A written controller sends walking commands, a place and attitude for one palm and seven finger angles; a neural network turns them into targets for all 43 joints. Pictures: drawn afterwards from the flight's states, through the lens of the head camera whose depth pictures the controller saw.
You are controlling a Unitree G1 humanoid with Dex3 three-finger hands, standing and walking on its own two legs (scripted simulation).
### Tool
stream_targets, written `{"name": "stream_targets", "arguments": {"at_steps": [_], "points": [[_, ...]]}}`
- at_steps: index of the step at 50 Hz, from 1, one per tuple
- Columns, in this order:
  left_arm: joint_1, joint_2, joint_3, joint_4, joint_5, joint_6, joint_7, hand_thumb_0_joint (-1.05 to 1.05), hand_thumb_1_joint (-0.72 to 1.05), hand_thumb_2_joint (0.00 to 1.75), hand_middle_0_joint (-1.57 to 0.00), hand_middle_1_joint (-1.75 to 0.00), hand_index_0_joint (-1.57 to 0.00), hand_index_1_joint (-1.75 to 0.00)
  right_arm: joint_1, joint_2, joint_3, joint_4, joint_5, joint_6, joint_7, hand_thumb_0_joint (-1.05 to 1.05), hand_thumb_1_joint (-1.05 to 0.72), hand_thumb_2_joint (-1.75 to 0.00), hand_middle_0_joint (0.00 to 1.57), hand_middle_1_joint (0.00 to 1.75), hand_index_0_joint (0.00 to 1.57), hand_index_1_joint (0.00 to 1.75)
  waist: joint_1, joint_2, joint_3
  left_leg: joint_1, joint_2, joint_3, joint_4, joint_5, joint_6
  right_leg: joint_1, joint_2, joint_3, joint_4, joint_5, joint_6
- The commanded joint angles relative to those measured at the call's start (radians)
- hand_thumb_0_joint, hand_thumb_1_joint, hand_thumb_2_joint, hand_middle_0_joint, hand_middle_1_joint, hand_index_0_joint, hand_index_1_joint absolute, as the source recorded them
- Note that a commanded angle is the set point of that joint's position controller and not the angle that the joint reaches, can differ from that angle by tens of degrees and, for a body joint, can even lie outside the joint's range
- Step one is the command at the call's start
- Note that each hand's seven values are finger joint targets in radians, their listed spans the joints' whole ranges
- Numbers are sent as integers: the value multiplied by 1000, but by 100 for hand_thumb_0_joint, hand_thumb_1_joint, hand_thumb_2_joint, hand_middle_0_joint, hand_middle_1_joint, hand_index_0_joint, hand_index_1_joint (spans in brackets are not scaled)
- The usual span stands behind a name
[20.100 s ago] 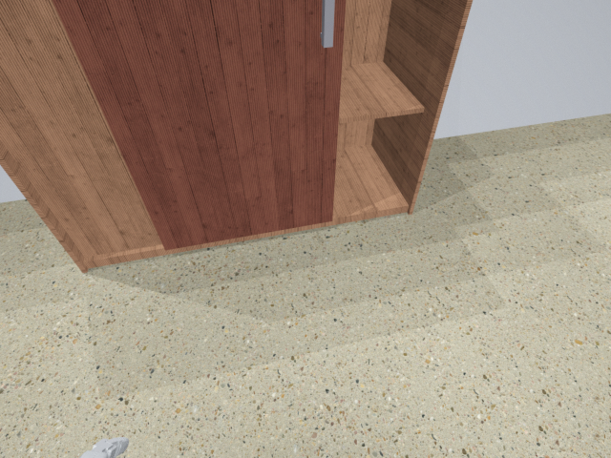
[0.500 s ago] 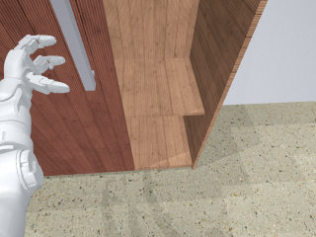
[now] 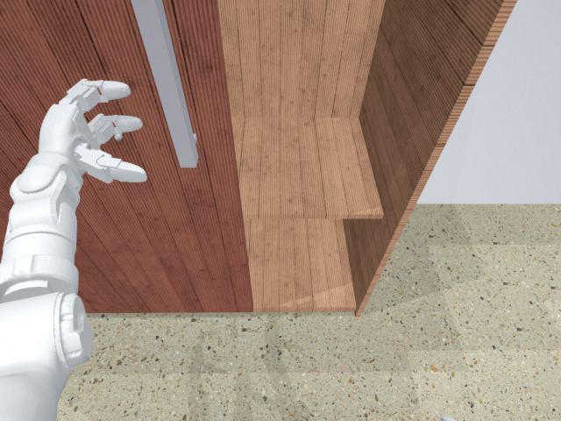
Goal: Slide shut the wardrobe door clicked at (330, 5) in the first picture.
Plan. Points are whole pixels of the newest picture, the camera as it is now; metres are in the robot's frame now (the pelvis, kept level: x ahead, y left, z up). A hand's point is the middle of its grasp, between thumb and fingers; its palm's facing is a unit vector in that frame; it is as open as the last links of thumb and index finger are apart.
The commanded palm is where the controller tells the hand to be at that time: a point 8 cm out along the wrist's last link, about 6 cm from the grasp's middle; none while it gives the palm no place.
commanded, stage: feel for the door with the fingertips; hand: left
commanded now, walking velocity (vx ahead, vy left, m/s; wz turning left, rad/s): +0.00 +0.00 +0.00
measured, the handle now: (173, 80) +0.54 +0.15 +0.21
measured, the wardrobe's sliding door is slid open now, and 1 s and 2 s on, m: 0.38 0.38 0.38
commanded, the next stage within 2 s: slide the fingers in behind the handle in 0.90 s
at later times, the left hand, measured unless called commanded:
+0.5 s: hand (150, 123) +0.47 +0.18 +0.19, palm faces +0.03 -1.00 -0.02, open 14.0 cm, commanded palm +0.45 +0.23 +0.17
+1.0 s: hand (156, 113) +0.50 +0.17 +0.19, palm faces +0.00 -1.00 -0.01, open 14.0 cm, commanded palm +0.47 +0.23 +0.17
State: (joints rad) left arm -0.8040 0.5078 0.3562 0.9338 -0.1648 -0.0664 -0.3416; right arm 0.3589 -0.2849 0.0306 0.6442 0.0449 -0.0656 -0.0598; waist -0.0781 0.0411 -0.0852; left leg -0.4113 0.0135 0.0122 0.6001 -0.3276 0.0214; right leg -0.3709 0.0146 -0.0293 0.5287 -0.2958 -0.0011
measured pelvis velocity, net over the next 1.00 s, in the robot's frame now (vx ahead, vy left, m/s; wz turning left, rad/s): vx -0.01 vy -0.01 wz -0.02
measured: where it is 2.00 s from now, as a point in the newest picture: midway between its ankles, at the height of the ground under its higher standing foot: outside the picture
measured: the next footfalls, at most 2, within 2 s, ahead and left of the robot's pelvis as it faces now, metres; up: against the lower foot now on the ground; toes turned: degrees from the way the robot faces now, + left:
none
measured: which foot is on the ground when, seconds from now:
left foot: down 0.00-1.00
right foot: down 0.00-1.00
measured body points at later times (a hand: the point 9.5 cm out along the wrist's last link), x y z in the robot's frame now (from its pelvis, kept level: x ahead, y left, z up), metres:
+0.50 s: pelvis -0.01 -0.01 +0.00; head +0.03 -0.01 +0.45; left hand +0.47 +0.23 +0.19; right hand +0.02 -0.27 -0.12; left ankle -0.02 +0.10 -0.73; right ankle -0.02 -0.12 -0.73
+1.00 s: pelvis -0.01 -0.01 +0.00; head +0.05 -0.01 +0.44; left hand +0.49 +0.23 +0.19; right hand +0.00 -0.28 -0.12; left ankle -0.02 +0.10 -0.73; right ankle -0.02 -0.12 -0.73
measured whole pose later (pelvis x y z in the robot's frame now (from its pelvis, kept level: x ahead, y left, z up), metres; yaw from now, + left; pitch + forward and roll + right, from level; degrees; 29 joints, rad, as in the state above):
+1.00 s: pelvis -0.01 -0.01 +0.00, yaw -1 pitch +10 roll -1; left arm -1.03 0.55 0.38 1.19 -0.09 -0.14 -0.25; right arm 0.42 -0.29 0.03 0.70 0.03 -0.07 -0.05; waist -0.15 0.04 -0.07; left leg -0.48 0.03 0.02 0.61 -0.32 0.01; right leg -0.45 0.03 -0.02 0.55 -0.28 -0.01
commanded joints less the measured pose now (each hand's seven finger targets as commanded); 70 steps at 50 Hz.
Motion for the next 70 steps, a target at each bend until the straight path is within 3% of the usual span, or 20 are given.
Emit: {"name": "stream_targets", "arguments": {"at_steps": [1,3,4,7,10,11,13,17,19,22,25,30,33,37,42,45,49,58,62,70], "points": [[-546,172,-1,-268,-37,-73,33,0,-50,30,-30,-120,-30,-120,53,-145,-56,-67,3,-37,-14,0,-90,-90,20,30,20,30,-40,61,-318,317,13,-59,-27,479,4,2,22,-14,-27,368,-24],[-542,138,-12,-223,-36,-56,53,0,-50,30,-30,-120,-30,-120,48,-143,-53,-60,3,-41,-12,0,-90,-90,20,30,20,30,-39,12,-294,282,7,-56,-37,435,6,12,22,-17,-28,358,-22],[-521,169,17,-206,-28,-51,67,0,-50,30,-30,-120,-30,-120,48,-145,-53,-60,2,-41,-11,0,-90,-90,20,30,20,30,-25,-2,-288,256,6,-56,-42,424,5,26,19,-18,-23,355,-24],[-522,178,14,-198,6,-45,103,0,-50,30,-30,-120,-30,-120,44,-137,-45,-67,-2,-38,-4,0,-90,-90,20,30,20,30,-13,41,-281,227,-3,-48,-45,403,7,38,14,-11,-16,352,-28],[-503,210,40,-224,22,-64,127,0,-50,30,-30,-120,-30,-120,43,-136,-47,-77,-4,-35,-2,0,-90,-90,20,30,20,30,-4,8,-311,220,-1,-43,-42,401,10,72,15,-7,-12,366,-28],[-531,163,-2,-256,20,-73,125,0,-50,30,-30,-120,-30,-120,35,-128,-45,-85,-3,-38,0,0,-90,-90,20,30,20,30,-12,40,-329,237,-3,-41,-46,408,7,77,14,-3,-11,373,-27],[-553,146,-5,-262,13,-87,129,0,-50,30,-30,-120,-30,-120,37,-128,-49,-79,-2,-45,-2,0,-90,-90,20,30,20,30,-17,18,-333,256,3,-46,-47,410,5,69,18,-4,-15,363,-27],[-610,216,46,-148,16,-87,132,0,-50,30,-30,-120,-30,-120,56,-136,-45,-50,-1,-42,-14,0,-90,-90,20,30,20,30,-33,-39,-265,181,-4,-30,-58,308,17,72,18,7,-33,328,-20],[-658,221,28,-114,39,-94,131,0,-50,30,-30,-120,-30,-120,68,-134,-43,-42,-2,-46,-16,0,-90,-90,20,30,20,30,-42,7,-248,162,-9,-29,-63,277,16,56,13,10,-33,301,-21],[-642,245,37,-122,59,-117,127,0,-50,30,-30,-120,-30,-120,88,-133,-46,-43,-7,-48,-11,0,-90,-90,20,30,20,30,-32,44,-328,198,-12,-27,-47,330,15,79,13,15,-22,346,-23],[-594,263,68,-43,34,-125,101,0,-50,30,-30,-120,-30,-120,110,-144,-50,-34,-9,-43,-13,0,-90,-90,20,30,20,30,-36,-61,-329,161,-8,-19,-39,335,21,116,17,17,-21,390,-18],[-643,247,24,-37,42,-122,63,0,-50,30,-30,-120,-30,-120,119,-148,-53,-32,-2,-37,-12,0,-90,-90,20,30,20,30,-51,40,-286,157,-12,-10,-40,317,22,67,12,21,-27,373,-19],[-653,237,21,-60,38,-130,70,0,-50,30,-30,-120,-30,-120,122,-147,-57,-31,-4,-37,-10,0,-90,-90,20,30,20,30,-56,51,-298,174,-8,-15,-39,309,21,47,17,21,-35,343,-17],[-699,271,54,-27,28,-134,84,0,-50,30,-30,-120,-30,-120,134,-155,-58,-18,-7,-38,-13,0,-90,-90,20,30,20,30,-66,-16,-296,142,-9,-17,-42,274,26,58,18,23,-39,329,-10],[-716,319,66,-17,70,-149,101,0,-50,30,-30,-120,-30,-120,149,-153,-55,-15,-12,-33,-8,0,-90,-90,20,30,20,30,-64,42,-332,157,-8,-22,-29,311,23,45,17,23,-21,346,-14],[-728,297,50,30,70,-143,99,0,-50,30,-30,-120,-30,-120,156,-156,-54,-12,-13,-31,-6,0,-90,-90,20,30,20,30,-78,29,-307,143,-7,-20,-26,298,24,26,18,21,-24,337,-14],[-731,273,43,18,61,-143,90,0,-50,30,-30,-120,-30,-120,163,-157,-57,-20,-17,-32,-4,0,-90,-90,20,30,20,30,-76,36,-364,181,-3,-26,-23,344,18,27,21,16,-14,362,-13],[-632,231,46,-60,43,-135,100,0,-50,30,-30,-120,-30,-120,151,-150,-64,-38,-16,-14,8,0,-90,-90,20,30,20,30,-49,30,-358,205,5,-22,-17,437,17,40,26,6,-4,418,-16],[-588,267,73,-119,44,-126,105,0,-50,30,-30,-120,-30,-120,134,-149,-63,-50,-13,-6,7,0,-90,-90,20,30,20,30,-31,40,-354,203,4,-19,-23,452,18,69,24,6,-1,438,-19],[-575,166,11,-240,15,-103,116,0,-50,30,-30,-120,-30,-120,96,-137,-64,-56,-6,-16,4,0,-90,-90,20,30,20,30,-38,64,-354,285,11,-30,-21,489,13,47,28,-1,-16,421,-22]]}}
